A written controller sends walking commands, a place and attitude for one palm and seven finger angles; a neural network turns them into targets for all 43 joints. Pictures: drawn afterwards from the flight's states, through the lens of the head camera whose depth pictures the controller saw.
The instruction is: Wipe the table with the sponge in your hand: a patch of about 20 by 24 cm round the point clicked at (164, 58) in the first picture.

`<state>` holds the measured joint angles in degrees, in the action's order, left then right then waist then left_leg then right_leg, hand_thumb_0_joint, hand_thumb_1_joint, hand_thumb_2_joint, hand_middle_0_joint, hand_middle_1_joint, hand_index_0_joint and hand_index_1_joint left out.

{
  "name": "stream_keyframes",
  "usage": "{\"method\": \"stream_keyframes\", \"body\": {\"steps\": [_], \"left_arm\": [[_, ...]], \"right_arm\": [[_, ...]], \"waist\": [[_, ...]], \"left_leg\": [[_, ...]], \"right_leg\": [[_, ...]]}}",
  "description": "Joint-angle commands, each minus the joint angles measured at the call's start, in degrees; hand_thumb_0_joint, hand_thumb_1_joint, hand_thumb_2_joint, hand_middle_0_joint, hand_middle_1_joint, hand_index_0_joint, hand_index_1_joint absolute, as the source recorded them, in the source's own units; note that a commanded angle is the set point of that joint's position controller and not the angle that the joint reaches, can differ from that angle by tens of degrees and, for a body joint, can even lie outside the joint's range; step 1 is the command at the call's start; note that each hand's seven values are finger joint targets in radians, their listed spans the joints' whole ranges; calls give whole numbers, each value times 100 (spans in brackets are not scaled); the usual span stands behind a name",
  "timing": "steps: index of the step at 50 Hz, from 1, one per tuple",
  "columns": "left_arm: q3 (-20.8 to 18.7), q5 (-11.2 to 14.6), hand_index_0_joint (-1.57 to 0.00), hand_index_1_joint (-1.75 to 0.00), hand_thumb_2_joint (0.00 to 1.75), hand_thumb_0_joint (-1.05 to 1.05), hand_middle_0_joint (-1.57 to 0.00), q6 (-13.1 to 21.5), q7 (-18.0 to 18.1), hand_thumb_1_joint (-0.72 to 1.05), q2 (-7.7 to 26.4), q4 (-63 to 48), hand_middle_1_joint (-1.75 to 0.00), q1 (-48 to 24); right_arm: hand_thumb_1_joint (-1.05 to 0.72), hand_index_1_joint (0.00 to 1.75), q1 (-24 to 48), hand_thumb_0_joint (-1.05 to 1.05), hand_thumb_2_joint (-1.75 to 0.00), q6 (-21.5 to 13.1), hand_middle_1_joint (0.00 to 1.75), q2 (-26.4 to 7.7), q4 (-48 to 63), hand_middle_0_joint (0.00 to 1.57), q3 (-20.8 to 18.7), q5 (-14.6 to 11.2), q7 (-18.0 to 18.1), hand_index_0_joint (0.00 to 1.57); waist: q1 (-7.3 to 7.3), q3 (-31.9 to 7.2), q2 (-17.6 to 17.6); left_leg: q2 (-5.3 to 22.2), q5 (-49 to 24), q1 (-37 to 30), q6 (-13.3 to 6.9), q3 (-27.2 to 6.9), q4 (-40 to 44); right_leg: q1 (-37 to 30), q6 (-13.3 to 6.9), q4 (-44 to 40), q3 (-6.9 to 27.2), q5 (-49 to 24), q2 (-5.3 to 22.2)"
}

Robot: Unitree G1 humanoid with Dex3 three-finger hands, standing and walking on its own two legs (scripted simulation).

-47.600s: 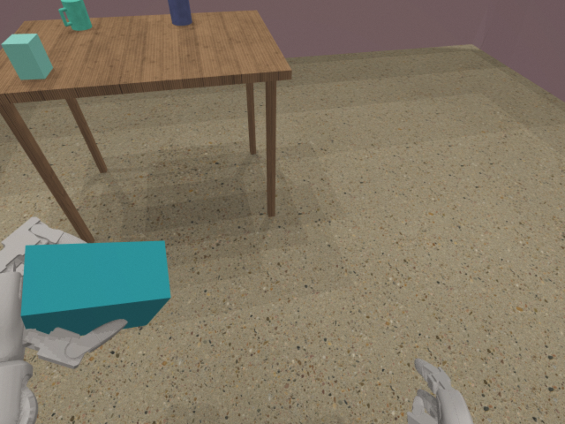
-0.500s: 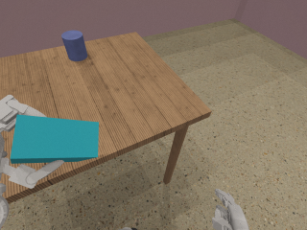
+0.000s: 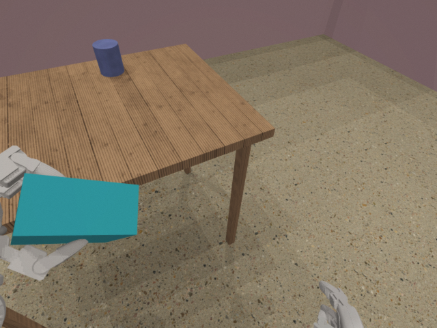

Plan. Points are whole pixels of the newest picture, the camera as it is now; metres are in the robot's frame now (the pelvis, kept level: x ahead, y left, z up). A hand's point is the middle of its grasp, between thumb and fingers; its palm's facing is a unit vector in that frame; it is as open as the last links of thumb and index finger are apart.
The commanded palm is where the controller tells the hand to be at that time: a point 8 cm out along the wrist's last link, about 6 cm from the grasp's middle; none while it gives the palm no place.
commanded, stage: stop stepping back and stand still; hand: left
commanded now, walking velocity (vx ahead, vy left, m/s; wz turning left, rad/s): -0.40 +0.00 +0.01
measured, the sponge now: (90, 215) +0.22 +0.19 +0.17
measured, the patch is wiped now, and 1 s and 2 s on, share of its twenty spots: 1.00 1.00 1.00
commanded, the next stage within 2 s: stand and wait in 1.18 s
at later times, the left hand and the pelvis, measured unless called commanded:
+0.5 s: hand out of the picture +0.02 +0.22 +0.21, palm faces +0.54 -0.76 -0.36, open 10.4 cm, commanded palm -0.03 +0.25 +0.21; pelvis -0.16 -0.05 +0.00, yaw +6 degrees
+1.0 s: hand out of the picture -0.04 +0.17 +0.20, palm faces +0.53 -0.74 -0.41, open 10.4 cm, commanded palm -0.10 +0.19 +0.21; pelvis -0.22 -0.10 +0.00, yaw +7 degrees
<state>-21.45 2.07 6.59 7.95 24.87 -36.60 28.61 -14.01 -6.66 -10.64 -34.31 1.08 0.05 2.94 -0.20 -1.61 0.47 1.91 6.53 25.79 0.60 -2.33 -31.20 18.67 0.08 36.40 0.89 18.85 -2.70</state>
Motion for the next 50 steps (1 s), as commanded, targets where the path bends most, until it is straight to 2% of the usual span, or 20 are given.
{"method": "stream_keyframes", "body": {"steps": [1, 2, 3, 7, 14, 18, 19, 20, 21, 26, 28, 30, 34, 36, 38, 41, 47, 48, 49, 50], "left_arm": [[-546, 31, -120, -160, 130, 0, -120, 512, 56, 10, 732, -729, -160, -985], [-277, 52, -120, -160, 130, 0, -120, 504, 40, 10, 730, -650, -160, -1118], [-178, 123, -120, -160, 130, 0, -120, 450, -19, 10, 623, -514, -160, -1172], [-445, 117, -120, -160, 130, 0, -120, 298, -43, 10, 728, -281, -160, -890], [-899, 159, -120, -160, 130, 0, -120, 277, 60, 10, 1090, -1298, -160, -474], [-858, 236, -120, -160, 130, 0, -120, 279, 59, 10, 1042, -1113, -160, -819], [-467, 163, -120, -160, 130, 0, -120, 305, 50, 10, 946, -1219, -160, -1801], [-557, -12, -120, -160, 130, 0, -120, 414, 4, 10, 1048, -1059, -160, -2565], [-455, 35, -120, -160, 130, 0, -120, 416, -40, 10, 813, -89, -160, -1904], [-252, 133, -120, -160, 130, 0, -120, 179, -236, 10, 538, 424, -160, -1684], [-476, 187, -120, -160, 130, 0, -120, 206, -238, 10, 873, -39, -160, -1771], [-691, 194, -120, -160, 130, 0, -120, 421, -235, 10, 1074, -791, -160, -1836], [-761, 184, -120, -160, 130, 0, -120, 327, -39, 10, 983, -1015, -160, -862], [-681, 148, -120, -160, 130, 0, -120, 318, 68, 10, 937, -1147, -160, -895], [-801, 31, -120, -160, 130, 0, -120, 409, 139, 10, 1024, -1240, -160, -1720], [-700, -26, -120, -160, 130, 0, -120, 313, 92, 10, 893, 261, -160, -1434], [-316, 119, -120, -160, 130, 0, -120, 239, 64, 10, 425, -160, -160, -779], [-282, 69, -120, -160, 130, 0, -120, 233, 51, 10, 414, -241, -160, -727], [-387, 31, -120, -160, 130, 0, -120, 261, 19, 10, 576, -289, -160, -723], [-482, 45, -120, -160, 130, 0, -120, 315, 9, 10, 794, -424, -160, -960]], "right_arm": [[-90, 30, 607, 0, -90, -236, 30, -819, 704, 20, -379, -61, 98, 20], [-90, 30, 599, 0, -90, -261, 30, -861, 749, 20, -500, -194, 129, 20], [-90, 30, 772, 0, -90, -292, 30, -978, 810, 20, -559, -204, 113, 20], [-90, 30, 783, 0, -90, 142, 30, -604, 901, 20, -224, -200, 79, 20], [-90, 30, 428, 0, -90, -143, 30, -830, 881, 20, -360, -150, 162, 20], [-90, 30, 372, 0, -90, -193, 30, -1009, 882, 20, -544, -226, 182, 20], [-90, 30, 558, 0, -90, -256, 30, -997, 724, 20, -477, -241, 149, 20], [-90, 30, 414, 0, -90, -374, 30, -848, 502, 20, -452, -232, 84, 20], [-90, 30, 312, 0, -90, -508, 30, -843, 340, 20, -453, -324, 49, 20], [-90, 30, 378, 0, -90, -335, 30, -1058, 643, 20, -358, -224, 129, 20], [-90, 30, 766, 0, -90, -265, 30, -890, 892, 20, -388, -215, 141, 20], [-90, 30, 567, 0, -90, -229, 30, -879, 615, 20, -367, -190, 10, 20], [-90, 30, 708, 0, -90, -66, 30, -604, 523, 20, -189, -125, 61, 20], [-90, 30, 756, 0, -90, -112, 30, -734, 622, 20, -132, -73, 159, 20], [-90, 30, 795, 0, -90, -303, 30, -978, 743, 20, -215, -90, 150, 20], [-90, 30, 432, 0, -90, -371, 30, -765, 429, 20, -282, -225, 17, 20], [-90, 30, 719, 0, -90, -232, 30, -908, 815, 20, -250, -110, 152, 20], [-90, 30, 732, 0, -90, -196, 30, -896, 849, 20, -281, -88, 150, 20], [-90, 30, 688, 0, -90, -139, 30, -795, 830, 20, -339, -112, 123, 20], [-90, 30, 729, 0, -90, -170, 30, -843, 880, 20, -320, -116, 87, 20]], "waist": [[-13, -364, -302], [-28, -487, -1814], [22, -319, -1863], [246, -491, -346], [141, -1353, -741], [134, -1042, 1795], [478, 279, 2860], [349, 899, 2149], [124, 1252, 809], [-89, 155, 104], [8, -308, -2303], [155, -697, -1211], [233, -551, -978], [257, -441, 38], [176, -122, 2446], [128, 318, 583], [-43, -240, 1182], [-153, -247, 479], [-157, -212, -1192], [-18, -183, -1668]], "left_leg": [[155, 2197, -107, -37, -158, -1422], [-553, 2352, -73, 281, 227, -3819], [-449, 2357, 55, 259, -378, -4904], [37, 1484, 83, 83, -153, -4386], [-105, 1939, -1286, -450, 385, 68], [1101, -148, -2284, -864, 225, 1742], [1815, 1044, -1021, -1517, -1445, 2179], [2135, 1654, -546, -1826, -1899, 2376], [1971, 1177, -588, -1512, -1112, 1925], [354, 2667, 211, -619, 354, -956], [-358, 2711, 779, -371, 340, -3766], [-88, 1875, 321, -262, -138, -3894], [3, 1933, -1593, -422, 558, -1441], [14, 2292, -2020, -560, 504, 183], [1754, 4373, -531, -1383, -2117, 2606], [1629, 3529, -373, -1390, -1621, 2141], [856, 3092, 33, -667, -176, 1160], [490, 2889, 492, -542, 204, -42], [-23, 2277, 1120, -364, 672, -2253], [-172, 1985, 1657, -204, 208, -3400]], "right_leg": [[-143, -469, -2243, 437, -1448, 889], [725, -1172, -2578, 1946, -1748, 2185], [1203, -1273, -2414, 1861, -2357, 2393], [809, -767, -1742, 1080, -1151, 1889], [16, -322, -1392, 1221, 17, 1644], [900, 180, 2325, -781, 519, -177], [2055, 207, 3455, -197, 858, 251], [2685, 89, 4245, 586, 598, 598], [2939, -53, 3939, 672, 743, 732], [-916, 91, -814, -509, -313, 192], [-450, -719, -2553, 2894, 1565, 1946], [114, -767, -2636, 3068, 2488, 1973], [1798, -598, -2394, 1296, 2747, 1648], [1817, -453, -1130, 596, 2492, 1157], [1716, 35, 3269, -470, 1210, -100], [2400, 34, 4241, 107, 378, 459], [-871, -105, -496, -985, 645, 147], [-1485, -192, -1322, -714, 246, 238], [-1634, -626, -2183, 990, 233, 1251], [-1462, -933, -2652, 2722, -457, 2330]]}}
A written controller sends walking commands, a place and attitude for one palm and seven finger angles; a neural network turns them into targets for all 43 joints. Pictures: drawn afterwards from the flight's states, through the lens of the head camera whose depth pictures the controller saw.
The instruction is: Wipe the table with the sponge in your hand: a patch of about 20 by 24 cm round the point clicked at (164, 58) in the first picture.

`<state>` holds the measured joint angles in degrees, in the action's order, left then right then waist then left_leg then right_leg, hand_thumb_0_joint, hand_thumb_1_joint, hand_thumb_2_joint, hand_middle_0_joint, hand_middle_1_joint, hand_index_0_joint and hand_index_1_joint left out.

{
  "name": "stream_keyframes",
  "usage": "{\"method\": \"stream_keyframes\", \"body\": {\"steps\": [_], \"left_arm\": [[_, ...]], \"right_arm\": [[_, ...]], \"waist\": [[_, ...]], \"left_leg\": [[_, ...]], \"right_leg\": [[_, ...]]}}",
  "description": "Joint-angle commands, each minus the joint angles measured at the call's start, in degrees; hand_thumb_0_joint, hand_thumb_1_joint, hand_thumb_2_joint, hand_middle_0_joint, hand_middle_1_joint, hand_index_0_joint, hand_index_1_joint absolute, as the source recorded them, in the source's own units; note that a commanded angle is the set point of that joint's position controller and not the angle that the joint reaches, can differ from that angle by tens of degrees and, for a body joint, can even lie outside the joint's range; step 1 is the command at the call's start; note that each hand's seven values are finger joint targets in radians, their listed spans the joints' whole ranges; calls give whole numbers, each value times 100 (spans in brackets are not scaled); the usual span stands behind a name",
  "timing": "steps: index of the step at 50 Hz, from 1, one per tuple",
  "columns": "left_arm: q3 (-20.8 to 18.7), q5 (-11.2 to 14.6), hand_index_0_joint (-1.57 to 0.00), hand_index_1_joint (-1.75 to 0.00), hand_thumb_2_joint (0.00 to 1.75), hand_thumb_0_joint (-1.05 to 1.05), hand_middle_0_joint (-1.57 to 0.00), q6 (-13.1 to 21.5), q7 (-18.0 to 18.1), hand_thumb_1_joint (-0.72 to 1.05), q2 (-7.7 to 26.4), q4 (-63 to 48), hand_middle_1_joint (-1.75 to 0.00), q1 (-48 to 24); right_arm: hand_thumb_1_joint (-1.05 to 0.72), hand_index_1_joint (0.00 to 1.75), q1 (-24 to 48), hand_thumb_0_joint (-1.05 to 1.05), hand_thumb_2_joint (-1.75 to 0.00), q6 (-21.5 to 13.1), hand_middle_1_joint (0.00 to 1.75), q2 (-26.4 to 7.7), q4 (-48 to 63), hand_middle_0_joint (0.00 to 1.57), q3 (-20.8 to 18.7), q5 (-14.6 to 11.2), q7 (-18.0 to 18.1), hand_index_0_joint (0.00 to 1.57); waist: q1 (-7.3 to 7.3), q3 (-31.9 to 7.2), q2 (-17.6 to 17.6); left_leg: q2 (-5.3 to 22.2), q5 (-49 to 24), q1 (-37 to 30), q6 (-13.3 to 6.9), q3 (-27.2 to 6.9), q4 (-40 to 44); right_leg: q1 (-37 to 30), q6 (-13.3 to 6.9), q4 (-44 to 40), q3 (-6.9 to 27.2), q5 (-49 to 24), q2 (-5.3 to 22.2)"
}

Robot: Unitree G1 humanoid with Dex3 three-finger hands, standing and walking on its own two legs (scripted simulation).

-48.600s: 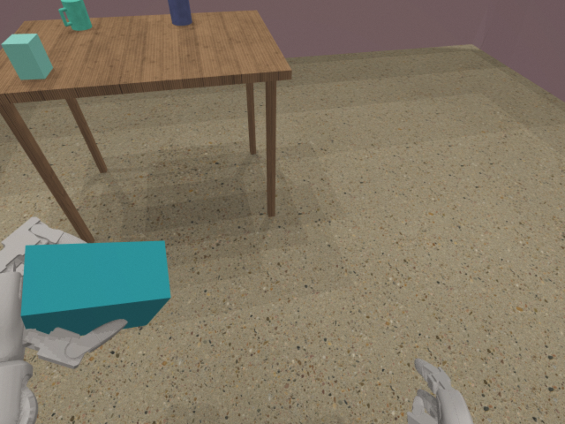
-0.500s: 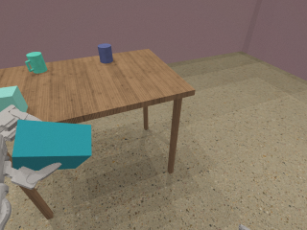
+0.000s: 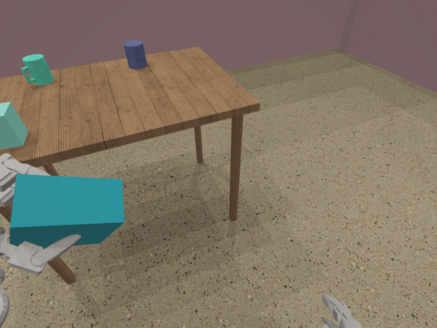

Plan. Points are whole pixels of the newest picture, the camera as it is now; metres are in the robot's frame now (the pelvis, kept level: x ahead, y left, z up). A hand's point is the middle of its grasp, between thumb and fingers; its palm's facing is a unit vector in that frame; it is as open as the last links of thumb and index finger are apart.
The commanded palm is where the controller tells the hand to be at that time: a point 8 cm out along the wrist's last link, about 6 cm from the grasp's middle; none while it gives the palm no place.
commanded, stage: stop stepping back and stand still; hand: left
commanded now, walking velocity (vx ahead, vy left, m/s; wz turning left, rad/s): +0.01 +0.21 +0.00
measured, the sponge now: (81, 214) +0.24 +0.21 +0.17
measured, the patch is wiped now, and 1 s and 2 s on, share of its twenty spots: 1.00 1.00 1.00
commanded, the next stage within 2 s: stand and wait in 0.18 s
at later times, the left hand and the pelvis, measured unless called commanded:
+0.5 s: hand (48, 206) +0.24 +0.25 +0.19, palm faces +0.39 -0.84 -0.38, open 10.4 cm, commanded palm +0.18 +0.29 +0.21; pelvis +0.02 +0.02 +0.00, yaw -1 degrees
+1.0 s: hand (35, 209) +0.23 +0.27 +0.19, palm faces +0.39 -0.85 -0.36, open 10.4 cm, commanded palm +0.18 +0.31 +0.21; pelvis +0.01 +0.03 +0.01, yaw -2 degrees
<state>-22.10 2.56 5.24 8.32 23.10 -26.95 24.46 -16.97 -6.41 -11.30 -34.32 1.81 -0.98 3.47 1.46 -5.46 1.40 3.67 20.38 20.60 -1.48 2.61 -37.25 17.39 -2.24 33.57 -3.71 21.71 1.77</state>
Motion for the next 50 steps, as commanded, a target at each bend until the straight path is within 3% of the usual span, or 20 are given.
{"method": "stream_keyframes", "body": {"steps": [1, 2, 4, 5, 7, 8, 9, 11, 12, 13, 15, 17, 18, 19, 20, 22, 25, 31, 36, 50], "left_arm": [[-570, 54, -120, -160, 130, 0, -120, 639, -6, 10, 1139, -1826, -160, -1036], [-553, 114, -120, -160, 130, 0, -120, 659, -13, 10, 1106, -1825, -160, -996], [-670, 173, -120, -160, 130, 0, -120, 672, 3, 10, 1128, -1932, -160, -772], [-698, 171, -120, -160, 130, 0, -120, 650, 17, 10, 1120, -1843, -160, -634], [-586, 107, -120, -160, 130, 0, -120, 622, 125, 10, 997, -1878, -160, -426], [-571, 102, -120, -160, 130, 0, -120, 624, 184, 10, 978, -1825, -160, -393], [-541, 101, -120, -160, 130, 0, -120, 631, 225, 10, 955, -1763, -160, -428], [-463, 100, -120, -160, 130, 0, -120, 608, 255, 10, 787, -1754, -160, -485], [-598, 87, -120, -160, 130, 0, -120, 600, 271, 10, 898, -1742, -160, -555], [-577, 81, -120, -160, 130, 0, -120, 567, 251, 10, 867, -1541, -160, -421], [-512, 58, -120, -160, 130, 0, -120, 524, 222, 10, 767, -1425, -160, -374], [-480, 76, -120, -160, 130, 0, -120, 538, 186, 10, 754, -1319, -160, -249], [-488, 97, -120, -160, 130, 0, -120, 540, 173, 10, 806, -1440, -160, -275], [-535, 112, -120, -160, 130, 0, -120, 553, 176, 10, 872, -1553, -160, -331], [-526, 114, -120, -160, 130, 0, -120, 543, 177, 10, 875, -1591, -160, -312], [-551, 103, -120, -160, 130, 0, -120, 594, 185, 10, 872, -1833, -160, -242], [-531, 95, -120, -160, 130, 0, -120, 584, 188, 10, 856, -1895, -160, -165], [-468, 125, -120, -160, 130, 0, -120, 534, 174, 10, 738, -1583, -160, -222], [-332, 118, -120, -160, 130, 0, -120, 511, 164, 10, 668, -1725, -160, -309], [-379, 127, -120, -160, 130, 0, -120, 474, 198, 10, 733, -1532, -160, -368]], "right_arm": [[-90, 30, 1157, 0, -90, -278, 30, -631, 771, 20, -336, 12, -14, 20], [-90, 30, 928, 0, -90, -291, 30, -852, 649, 20, -522, -66, -27, 20], [-90, 30, 979, 0, -90, -196, 30, -826, 652, 20, -512, -68, -16, 20], [-90, 30, 1049, 0, -90, -124, 30, -739, 668, 20, -479, -61, 16, 20], [-90, 30, 1177, 0, -90, -115, 30, -649, 723, 20, -447, -40, 100, 20], [-90, 30, 1151, 0, -90, -131, 30, -695, 725, 20, -455, -14, 140, 20], [-90, 30, 1165, 0, -90, -155, 30, -754, 735, 20, -476, -3, 168, 20], [-90, 30, 1187, 0, -90, -176, 30, -962, 818, 20, -531, -20, 178, 20], [-90, 30, 1190, 0, -90, -187, 30, -1047, 854, 20, -540, -54, 170, 20], [-90, 30, 1158, 0, -90, -188, 30, -892, 781, 20, -493, -104, 152, 20], [-90, 30, 1230, 0, -90, -205, 30, -837, 819, 20, -459, -104, 122, 20], [-90, 30, 1204, 0, -90, -208, 30, -801, 792, 20, -469, -61, 62, 20], [-90, 30, 1210, 0, -90, -205, 30, -763, 777, 20, -466, -57, 38, 20], [-90, 30, 1199, 0, -90, -197, 30, -758, 769, 20, -457, -46, 24, 20], [-90, 30, 1274, 0, -90, -198, 30, -772, 791, 20, -448, -47, 29, 20], [-90, 30, 1268, 0, -90, -179, 30, -767, 808, 20, -443, -26, 29, 20], [-90, 30, 1334, 0, -90, -137, 30, -796, 899, 20, -417, -36, 38, 20], [-90, 30, 1308, 0, -90, -56, 30, -735, 916, 20, -368, -36, 52, 20], [-90, 30, 1344, 0, -90, -42, 30, -739, 945, 20, -353, -18, 54, 20], [-90, 30, 1394, 0, -90, 9, 30, -784, 976, 20, -377, -15, 114, 20]], "waist": [[-74, -120, -921], [-14, -105, -1006], [-11, 175, -618], [13, 229, -665], [-71, 74, -634], [-67, 54, -319], [-80, 78, -73], [-131, 112, 637], [-207, -63, 527], [-112, -75, 736], [-125, 322, 483], [-94, 274, -580], [-72, 111, -903], [-62, -41, -947], [-60, -47, -587], [-102, -215, 100], [-152, -249, 516], [-151, -234, 249], [-147, -257, 410], [-145, -95, 225]], "left_leg": [[-77, 147, 1971, 88, -549, -3014], [-16, 28, 1845, 103, -767, -2992], [190, -243, 1020, 61, -755, -2027], [200, -279, 353, 19, -596, -1231], [-72, -279, -778, -68, -57, 134], [-237, -248, -1083, -83, 123, 527], [-183, -16, -1155, -164, -104, 858], [495, 56, -1133, -480, -1196, 1398], [676, -321, -860, -508, -1427, 1449], [576, 38, -581, -441, -1326, 1584], [264, 164, -25, -270, -910, 1350], [-64, -437, -117, -75, -470, 489], [-128, -814, -284, -4, -301, 236], [-126, -1074, -354, 29, -301, 293], [-93, -1337, -501, 38, -326, 450], [46, -1955, -900, -7, -429, 835], [313, -2614, -1102, -83, -723, 1128], [265, -1977, -950, -26, -586, 1281], [226, -1820, -954, 12, -554, 1371], [109, -1115, -804, 56, -475, 1440]], "right_leg": [[-1106, -914, -2238, 3111, -682, 2078], [-944, -906, -2111, 2939, -509, 1940], [-134, -732, -1899, 2099, -600, 1793], [338, -551, -1779, 1640, -386, 1618], [480, -420, -1531, 1333, 227, 1370], [476, -327, -1353, 1200, 442, 1154], [454, -208, -1054, 1104, 543, 944], [548, 92, -141, 567, 31, 171], [177, 232, 147, 205, -450, -56], [-39, 281, 97, 172, -367, -73], [-328, 236, -483, 319, -548, 19], [-348, 21, -1115, 1007, -933, 499], [-431, -93, -1249, 1288, -1397, 793], [-623, -149, -1179, 1274, -1914, 928], [-645, -127, -1034, 1154, -2295, 902], [-670, 39, -736, 777, -2446, 521], [-638, 227, -511, 343, -2194, 143], [-798, 240, -819, 380, -2060, 87], [-832, 221, -907, 397, -2041, 100], [-715, 193, -1255, 519, -1637, 131]]}}
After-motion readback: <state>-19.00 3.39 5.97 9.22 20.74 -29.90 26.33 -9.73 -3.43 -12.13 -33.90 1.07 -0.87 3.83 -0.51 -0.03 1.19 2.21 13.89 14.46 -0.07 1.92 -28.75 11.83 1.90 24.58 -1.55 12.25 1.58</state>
